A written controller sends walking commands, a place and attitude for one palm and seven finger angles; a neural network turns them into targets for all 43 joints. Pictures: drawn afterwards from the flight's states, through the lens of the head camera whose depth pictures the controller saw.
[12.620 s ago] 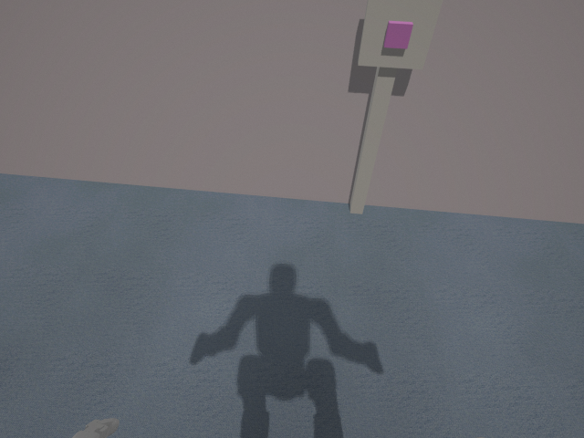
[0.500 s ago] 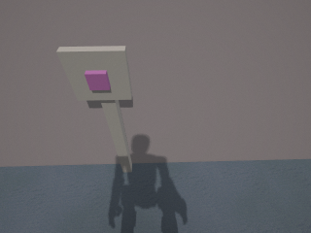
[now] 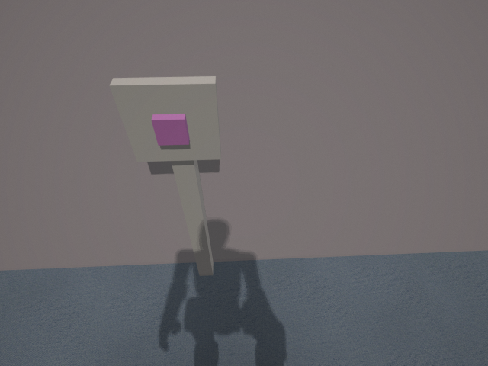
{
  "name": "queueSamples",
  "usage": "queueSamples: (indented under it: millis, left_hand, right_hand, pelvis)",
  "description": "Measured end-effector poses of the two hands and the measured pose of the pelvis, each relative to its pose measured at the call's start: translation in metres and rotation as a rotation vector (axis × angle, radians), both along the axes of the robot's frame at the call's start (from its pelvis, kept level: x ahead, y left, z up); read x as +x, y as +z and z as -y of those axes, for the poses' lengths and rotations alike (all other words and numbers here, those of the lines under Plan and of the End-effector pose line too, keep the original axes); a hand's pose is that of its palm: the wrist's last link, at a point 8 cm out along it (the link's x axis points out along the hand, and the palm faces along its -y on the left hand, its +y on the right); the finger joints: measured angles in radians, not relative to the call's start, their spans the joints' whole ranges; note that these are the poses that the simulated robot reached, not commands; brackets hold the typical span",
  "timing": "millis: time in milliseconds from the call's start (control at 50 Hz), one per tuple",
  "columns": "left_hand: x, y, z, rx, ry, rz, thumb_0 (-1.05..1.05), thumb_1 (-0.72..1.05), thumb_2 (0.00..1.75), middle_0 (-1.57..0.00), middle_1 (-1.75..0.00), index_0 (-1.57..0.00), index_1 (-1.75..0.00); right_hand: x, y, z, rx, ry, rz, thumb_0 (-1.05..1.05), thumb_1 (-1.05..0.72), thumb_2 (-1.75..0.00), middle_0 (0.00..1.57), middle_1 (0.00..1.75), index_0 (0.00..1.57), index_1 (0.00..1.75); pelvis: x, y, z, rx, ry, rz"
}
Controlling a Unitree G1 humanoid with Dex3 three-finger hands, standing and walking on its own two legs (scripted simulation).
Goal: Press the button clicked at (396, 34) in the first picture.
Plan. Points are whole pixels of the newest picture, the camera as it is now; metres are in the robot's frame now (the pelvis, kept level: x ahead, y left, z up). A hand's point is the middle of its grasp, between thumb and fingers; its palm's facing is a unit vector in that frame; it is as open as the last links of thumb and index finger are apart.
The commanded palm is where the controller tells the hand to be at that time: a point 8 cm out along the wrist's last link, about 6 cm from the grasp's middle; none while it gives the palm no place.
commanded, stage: shuffle to correct the standing spot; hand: left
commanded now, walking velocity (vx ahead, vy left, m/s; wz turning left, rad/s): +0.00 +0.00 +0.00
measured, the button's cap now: (171, 129) +0.57 +0.20 +0.07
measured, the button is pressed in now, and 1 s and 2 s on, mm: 0 0 0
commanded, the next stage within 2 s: come to a stop and stand still in 0.44 s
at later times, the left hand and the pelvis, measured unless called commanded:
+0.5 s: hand out of the picture +0.00 +0.13 -0.20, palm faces +0.13 -0.98 -0.12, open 7.4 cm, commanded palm none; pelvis +0.08 -0.02 -0.02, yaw +5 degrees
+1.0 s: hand (188, 342) +0.20 +0.13 -0.17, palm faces +0.13 -0.96 -0.25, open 7.4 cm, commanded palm none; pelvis +0.13 -0.07 -0.01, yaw +7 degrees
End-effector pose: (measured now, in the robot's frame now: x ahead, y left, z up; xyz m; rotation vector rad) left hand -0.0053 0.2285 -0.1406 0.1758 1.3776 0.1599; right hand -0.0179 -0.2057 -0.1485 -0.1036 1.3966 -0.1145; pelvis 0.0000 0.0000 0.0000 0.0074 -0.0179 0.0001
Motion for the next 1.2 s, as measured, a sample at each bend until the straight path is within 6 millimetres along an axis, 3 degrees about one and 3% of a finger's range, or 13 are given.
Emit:
queueSamples:
  millis: [160,280,360,500,560,640,760,860,960,1060,1140,1200]
  left_hand:
    - [-0.004,-0.006,0.022,-0.038,0.014,-0.040,0.00,0.91,0.90,-0.20,-0.30,-0.19,-0.30]
    - [-0.002,-0.012,0.041,-0.059,0.057,-0.054,0.00,0.91,0.90,-0.20,-0.30,-0.20,-0.30]
    - [-0.003,-0.019,0.048,-0.073,0.115,-0.063,0.00,0.91,0.90,-0.20,-0.30,-0.20,-0.30]
    - [-0.001,-0.028,0.049,-0.114,0.149,-0.171,0.00,0.91,0.90,-0.20,-0.30,-0.20,-0.30]
    - [0.027,-0.022,0.043,-0.104,0.126,-0.161,0.00,0.91,0.90,-0.20,-0.30,-0.20,-0.30]
    - [0.087,-0.012,0.036,-0.073,0.108,-0.055,0.01,0.91,0.90,-0.20,-0.30,-0.19,-0.30]
    - [0.169,-0.002,0.035,0.018,0.077,0.096,0.01,0.93,0.90,-0.20,-0.30,-0.19,-0.30]
    - [0.201,0.002,0.043,0.075,0.054,0.176,0.00,0.92,0.90,-0.20,-0.30,-0.19,-0.30]
    - [0.199,0.007,0.054,0.063,0.064,0.196,0.00,0.91,0.90,-0.20,-0.30,-0.20,-0.30]
    - [0.177,0.004,0.053,0.035,0.093,0.213,0.00,0.91,0.90,-0.20,-0.30,-0.20,-0.30]
    - [0.150,-0.005,0.039,0.020,0.115,0.207,0.00,0.91,0.90,-0.21,-0.30,-0.20,-0.30]
    - [0.128,-0.019,0.024,0.004,0.132,0.181,0.00,0.91,0.90,-0.21,-0.30,-0.20,-0.30]
  right_hand:
    - [0.009,-0.002,0.009,0.000,0.002,-0.022,0.00,-0.91,-0.90,0.20,0.30,0.20,0.30]
    - [0.030,-0.006,0.026,-0.012,0.020,-0.039,0.00,-0.91,-0.90,0.20,0.30,0.20,0.30]
    - [0.058,-0.005,0.034,-0.037,0.063,-0.042,0.00,-0.91,-0.90,0.20,0.30,0.20,0.30]
    - [0.127,0.004,0.034,-0.097,0.102,0.061,0.01,-0.92,-0.90,0.20,0.30,0.20,0.30]
    - [0.136,0.011,0.033,-0.099,0.083,0.077,0.00,-0.92,-0.90,0.20,0.30,0.20,0.30]
    - [0.135,0.014,0.033,-0.073,0.082,0.018,0.00,-0.91,-0.90,0.20,0.30,0.20,0.30]
    - [0.140,-0.005,0.043,-0.006,0.075,-0.081,0.00,-0.91,-0.90,0.20,0.30,0.20,0.30]
    - [0.164,-0.027,0.070,0.001,0.050,-0.075,0.00,-0.91,-0.90,0.20,0.30,0.20,0.30]
    - [0.198,-0.019,0.090,-0.035,0.077,0.007,0.00,-0.91,-0.90,0.20,0.30,0.20,0.30]
    - [0.219,-0.001,0.097,-0.074,0.123,0.109,0.00,-0.91,-0.90,0.20,0.30,0.19,0.30]
    - [0.219,0.011,0.088,-0.099,0.150,0.177,0.00,-0.91,-0.90,0.19,0.30,0.19,0.30]
    - [0.200,0.014,0.077,-0.123,0.146,0.213,0.00,-0.91,-0.90,0.19,0.30,0.19,0.30]
  pelvis:
    - [0.012,-0.003,0.009,0.003,0.010,-0.003]
    - [0.033,-0.008,0.021,-0.003,0.036,-0.018]
    - [0.049,-0.012,0.024,-0.021,0.078,-0.027]
    - [0.083,-0.015,0.015,-0.015,0.080,-0.025]
    - [0.098,-0.008,0.017,-0.025,0.082,-0.024]
    - [0.114,0.001,0.025,-0.028,0.090,-0.026]
    - [0.138,-0.006,0.048,-0.004,0.100,-0.013]
    - [0.147,-0.019,0.063,0.016,0.115,-0.003]
    - [0.133,-0.012,0.067,0.030,0.120,0.003]
    - [0.115,-0.009,0.063,0.032,0.127,0.003]
    - [0.099,-0.012,0.054,0.020,0.127,0.003]
    - [0.089,-0.018,0.041,-0.008,0.127,0.005]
